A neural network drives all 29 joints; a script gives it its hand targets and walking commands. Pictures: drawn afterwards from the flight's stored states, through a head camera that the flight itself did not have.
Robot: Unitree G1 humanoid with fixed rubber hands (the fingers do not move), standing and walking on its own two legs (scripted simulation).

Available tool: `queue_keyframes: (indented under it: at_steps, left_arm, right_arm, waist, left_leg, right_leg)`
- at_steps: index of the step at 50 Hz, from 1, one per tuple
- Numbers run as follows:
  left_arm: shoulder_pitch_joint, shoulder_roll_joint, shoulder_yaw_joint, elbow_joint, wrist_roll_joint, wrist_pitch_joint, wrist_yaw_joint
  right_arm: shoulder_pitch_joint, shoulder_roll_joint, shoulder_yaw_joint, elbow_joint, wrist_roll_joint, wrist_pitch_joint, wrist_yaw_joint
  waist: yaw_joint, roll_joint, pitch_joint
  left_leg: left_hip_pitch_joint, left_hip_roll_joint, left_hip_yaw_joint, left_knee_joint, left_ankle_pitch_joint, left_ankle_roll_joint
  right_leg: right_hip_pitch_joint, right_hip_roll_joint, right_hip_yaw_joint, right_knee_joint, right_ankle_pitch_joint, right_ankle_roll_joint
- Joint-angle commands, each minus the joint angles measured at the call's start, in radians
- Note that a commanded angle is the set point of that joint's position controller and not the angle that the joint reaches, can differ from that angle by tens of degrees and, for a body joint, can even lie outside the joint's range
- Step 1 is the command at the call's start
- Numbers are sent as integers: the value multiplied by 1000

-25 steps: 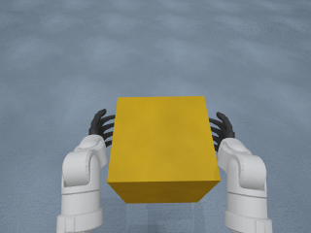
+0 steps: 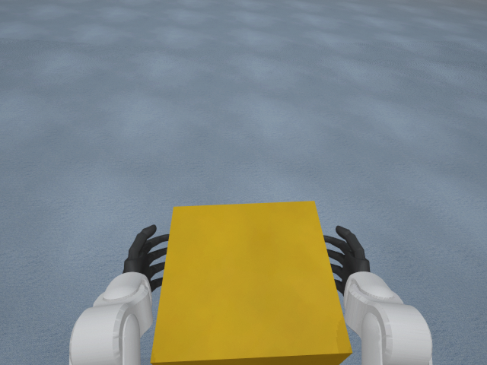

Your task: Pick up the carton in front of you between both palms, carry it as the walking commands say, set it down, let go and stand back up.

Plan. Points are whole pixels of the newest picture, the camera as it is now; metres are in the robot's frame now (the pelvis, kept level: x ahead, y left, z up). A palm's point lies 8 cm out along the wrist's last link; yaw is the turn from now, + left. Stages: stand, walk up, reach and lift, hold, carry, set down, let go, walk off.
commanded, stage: carry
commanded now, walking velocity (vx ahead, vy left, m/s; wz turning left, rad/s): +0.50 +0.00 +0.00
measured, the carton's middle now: (248, 302) +0.24 +0.00 +0.02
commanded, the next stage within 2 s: none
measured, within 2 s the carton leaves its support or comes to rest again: neither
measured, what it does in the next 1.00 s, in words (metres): walks ahead: right foot, then left foot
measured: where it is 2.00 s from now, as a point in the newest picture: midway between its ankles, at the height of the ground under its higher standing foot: (239, 201)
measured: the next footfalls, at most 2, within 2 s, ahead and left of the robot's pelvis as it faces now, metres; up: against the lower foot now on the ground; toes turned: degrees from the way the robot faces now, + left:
right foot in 0.48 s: +0.48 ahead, -0.12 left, +0.00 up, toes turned -9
left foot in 0.98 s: +0.77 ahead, +0.12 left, +0.00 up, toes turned +13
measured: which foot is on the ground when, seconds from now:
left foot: down 0.00-0.52, up 0.54-0.96, down 0.98-1.00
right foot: down 0.00-0.00, up 0.02-0.46, down 0.48-0.98, up 1.00-1.00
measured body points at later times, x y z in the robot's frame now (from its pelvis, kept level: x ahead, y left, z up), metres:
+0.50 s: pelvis +0.31 -0.02 +0.00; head +0.28 -0.03 +0.45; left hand +0.55 +0.14 +0.10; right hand +0.56 -0.17 +0.09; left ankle +0.10 +0.09 -0.71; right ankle +0.44 -0.12 -0.72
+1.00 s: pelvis +0.63 +0.01 +0.00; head +0.60 +0.02 +0.45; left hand +0.86 +0.17 +0.10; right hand +0.87 -0.13 +0.11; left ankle +0.73 +0.11 -0.72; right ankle +0.44 -0.11 -0.71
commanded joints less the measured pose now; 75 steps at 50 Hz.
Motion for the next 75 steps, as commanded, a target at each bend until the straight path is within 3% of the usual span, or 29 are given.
queue_keyframes:
  at_steps: [1, 4, 9, 14, 19, 21, 23, 24, 25, 26, 27, 29, 31, 35, 44, 46, 48, 49, 50, 51, 53, 55, 59, 64, 69, 72, 73, 74, 75]
  left_arm:
    - [-392, -740, -669, -105, -278, 3, -105]
    - [-367, -817, -670, -60, -248, -23, -115]
    - [-342, -786, -641, -22, -196, -43, -95]
    - [-341, -743, -650, -66, -216, -24, -75]
    - [-347, -685, -643, -89, -242, 9, -74]
    - [-343, -670, -634, -91, -252, 16, -75]
    - [-316, -663, -616, -76, -252, 16, -74]
    - [-305, -647, -603, -67, -245, 16, -73]
    - [-307, -647, -598, -49, -245, 10, -75]
    - [-273, -712, -603, -45, -253, 3, -82]
    - [-299, -748, -620, -72, -267, -6, -95]
    - [-347, -842, -648, -88, -275, -32, -119]
    - [-372, -868, -670, -91, -278, -49, -136]
    - [-326, -816, -677, -82, -278, -58, -148]
    - [-289, -638, -620, -108, -240, -7, -90]
    - [-297, -617, -615, -109, -235, 7, -76]
    - [-315, -612, -623, -111, -237, 20, -66]
    - [-326, -609, -625, -126, -241, 25, -64]
    - [-349, -607, -640, -158, -254, 27, -65]
    - [-365, -643, -666, -161, -265, 25, -73]
    - [-371, -747, -679, -138, -272, 5, -93]
    - [-355, -814, -683, -105, -258, -16, -106]
    - [-302, -829, -670, -74, -217, -42, -106]
    - [-309, -769, -671, -120, -218, -33, -88]
    - [-316, -676, -658, -124, -234, 2, -74]
    - [-303, -656, -642, -114, -249, 13, -73]
    - [-291, -656, -634, -105, -251, 12, -73]
    - [-286, -655, -625, -99, -247, 11, -74]
    - [-299, -644, -620, -93, -248, 7, -77]
  right_arm:
    - [-330, 760, 573, -98, 251, -19, 117]
    - [-367, 829, 606, -96, 266, -39, 142]
    - [-376, 755, 606, -84, 274, -45, 156]
    - [-326, 701, 584, -94, 263, -32, 136]
    - [-313, 656, 565, -117, 243, -4, 111]
    - [-326, 646, 568, -134, 242, 3, 104]
    - [-329, 638, 575, -144, 245, 9, 98]
    - [-335, 634, 579, -154, 248, 14, 98]
    - [-349, 645, 599, -161, 257, 18, 101]
    - [-350, 680, 621, -176, 281, 10, 110]
    - [-353, 729, 633, -156, 280, 1, 120]
    - [-376, 835, 655, -146, 283, -25, 141]
    - [-358, 864, 650, -120, 260, -48, 147]
    - [-299, 840, 645, -101, 223, -65, 135]
    - [-305, 670, 606, -147, 238, -6, 100]
    - [-304, 640, 588, -144, 245, 8, 96]
    - [-283, 624, 566, -119, 247, 15, 94]
    - [-284, 606, 557, -120, 245, 16, 93]
    - [-285, 616, 549, -115, 251, 11, 96]
    - [-284, 665, 557, -117, 259, 2, 103]
    - [-326, 767, 591, -145, 278, -15, 123]
    - [-353, 824, 615, -143, 283, -33, 144]
    - [-341, 805, 638, -148, 292, -47, 164]
    - [-309, 727, 622, -160, 283, -39, 153]
    - [-274, 640, 574, -149, 245, -10, 120]
    - [-292, 624, 571, -166, 239, 3, 105]
    - [-293, 625, 575, -172, 240, 7, 102]
    - [-312, 621, 580, -180, 243, 10, 102]
    - [-319, 640, 599, -190, 251, 13, 105]
  waist:
    - [-29, 220, -224]
    - [-9, 111, -173]
    - [-10, 156, -55]
    - [-14, 179, -13]
    - [-20, 189, 40]
    - [-14, 207, 6]
    - [17, 131, -128]
    - [30, -51, -222]
    - [21, -287, -235]
    - [25, -258, -252]
    - [26, -146, -256]
    - [13, -22, -225]
    - [9, -35, -200]
    - [10, -84, -126]
    - [19, -108, 40]
    - [13, -104, 26]
    - [-19, -8, -101]
    - [-35, 174, -167]
    - [-25, 383, -190]
    - [-30, 345, -172]
    - [-24, 193, -203]
    - [-14, 124, -195]
    - [-13, 148, -130]
    - [-15, 177, -29]
    - [-19, 207, 63]
    - [4, 215, -10]
    - [19, 161, -89]
    - [41, 31, -172]
    - [26, -243, -228]
  left_leg:
    - [619, 375, -618, -290, 81, 163]
    - [407, 299, -399, -370, -74, 61]
    - [370, 257, -264, -474, -167, 60]
    - [447, 217, -165, -455, 22, 51]
    - [508, 217, -116, -376, 219, 37]
    - [504, 211, -84, -254, 381, 16]
    - [386, 139, -8, 85, 437, -40]
    - [177, 86, -23, 369, 179, -79]
    - [-115, -56, -64, 618, -301, -112]
    - [-169, -17, -190, 753, -354, -79]
    - [-182, 36, -235, 782, -347, -54]
    - [-146, 101, -253, 662, -225, -47]
    - [-99, 99, -215, 545, -165, -57]
    - [-128, 92, -152, 313, -76, -86]
    - [-96, 60, -39, -29, 57, -82]
    - [10, 40, 0, -72, 39, -68]
    - [372, -2, 22, -106, -60, -38]
    - [557, 210, -299, -190, -198, 18]
    - [692, 382, -698, -338, -166, 110]
    - [671, 409, -705, -331, 27, 158]
    - [595, 362, -509, -290, 153, 112]
    - [503, 318, -387, -339, 84, 56]
    - [490, 289, -278, -415, 19, 63]
    - [514, 234, -154, -422, 153, 50]
    - [534, 218, -84, -379, 281, 31]
    - [499, 195, -6, -146, 534, -13]
    - [432, 144, 23, 46, 520, -40]
    - [246, 104, 3, 293, 308, -70]
    - [-11, -15, -44, 597, -120, -109]
  right_leg:
    - [-638, 11, 116, 652, 7, -38]
    - [-544, -54, 107, 461, 174, -34]
    - [-603, -43, 19, 186, 309, 1]
    - [-621, -33, -36, -14, 442, 17]
    - [-563, -1, -89, -153, 441, -12]
    - [-427, 35, -130, -184, 399, -30]
    - [-66, 78, -155, -238, 326, -37]
    - [155, -145, 174, -285, 218, -89]
    - [294, -358, 611, -433, 257, -222]
    - [266, -341, 586, -439, 412, -247]
    - [224, -325, 465, -409, 454, -215]
    - [92, -265, 298, -435, 430, -145]
    - [11, -237, 204, -483, 363, -117]
    - [9, -211, 117, -561, 299, -142]
    - [44, -174, -5, -515, 449, -112]
    - [41, -169, -31, -428, 543, -93]
    - [-86, -93, -127, -99, 661, -43]
    - [-285, -33, -134, 193, 457, 0]
    - [-555, 103, -84, 426, 69, 24]
    - [-629, 46, 44, 570, -15, -2]
    - [-625, -28, 102, 586, 52, -27]
    - [-568, -57, 99, 446, 168, -28]
    - [-594, -36, 26, 246, 248, -12]
    - [-613, -17, -45, -9, 391, 8]
    - [-564, 14, -109, -144, 429, -16]
    - [-298, 81, -178, -203, 388, -41]
    - [-103, 110, -189, -228, 340, -42]
    - [116, -46, 37, -267, 216, -69]
    - [264, -312, 526, -409, 156, -185]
